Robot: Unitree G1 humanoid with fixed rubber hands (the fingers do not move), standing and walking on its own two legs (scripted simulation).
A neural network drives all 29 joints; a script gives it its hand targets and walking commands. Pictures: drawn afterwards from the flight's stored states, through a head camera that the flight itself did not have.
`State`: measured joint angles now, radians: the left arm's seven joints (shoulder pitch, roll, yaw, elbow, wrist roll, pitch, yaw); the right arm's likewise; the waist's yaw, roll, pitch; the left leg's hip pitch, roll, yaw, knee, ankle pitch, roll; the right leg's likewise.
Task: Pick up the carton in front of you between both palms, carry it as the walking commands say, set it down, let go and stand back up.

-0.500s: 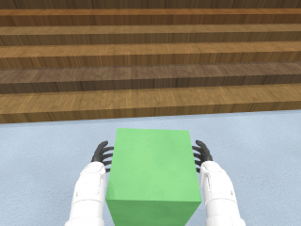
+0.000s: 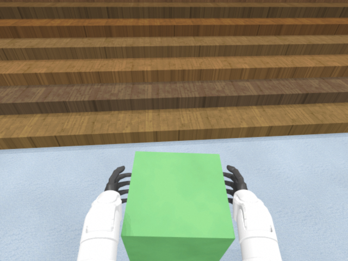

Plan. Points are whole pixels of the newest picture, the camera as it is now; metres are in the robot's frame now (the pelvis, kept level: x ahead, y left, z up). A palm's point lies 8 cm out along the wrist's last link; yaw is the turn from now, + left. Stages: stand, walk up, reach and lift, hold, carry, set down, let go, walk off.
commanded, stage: hold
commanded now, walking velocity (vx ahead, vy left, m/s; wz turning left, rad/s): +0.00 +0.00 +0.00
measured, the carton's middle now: (175, 213) +0.28 +0.00 -0.04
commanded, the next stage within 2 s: carry in 0.92 s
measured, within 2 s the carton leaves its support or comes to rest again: neither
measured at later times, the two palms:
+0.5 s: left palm (111, 196) +0.28 +0.15 +0.05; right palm (241, 195) +0.28 -0.15 +0.05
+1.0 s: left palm (111, 193) +0.28 +0.15 +0.05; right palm (240, 192) +0.29 -0.15 +0.05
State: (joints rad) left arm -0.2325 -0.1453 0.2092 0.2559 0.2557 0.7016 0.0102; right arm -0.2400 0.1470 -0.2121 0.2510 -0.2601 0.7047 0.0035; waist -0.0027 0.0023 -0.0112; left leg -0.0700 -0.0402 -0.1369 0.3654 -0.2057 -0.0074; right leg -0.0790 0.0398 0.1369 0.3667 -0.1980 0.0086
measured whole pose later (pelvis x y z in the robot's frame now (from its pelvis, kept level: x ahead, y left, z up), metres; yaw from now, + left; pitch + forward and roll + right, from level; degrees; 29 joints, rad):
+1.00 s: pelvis +0.00 +0.00 +0.00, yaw +0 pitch -3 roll +0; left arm -0.23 -0.15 0.20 0.19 0.25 0.78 0.01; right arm -0.24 0.15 -0.20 0.19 -0.25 0.78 0.00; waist 0.00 0.00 -0.07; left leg -0.16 -0.02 -0.09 0.46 -0.31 0.00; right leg -0.17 0.02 0.09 0.47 -0.32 0.01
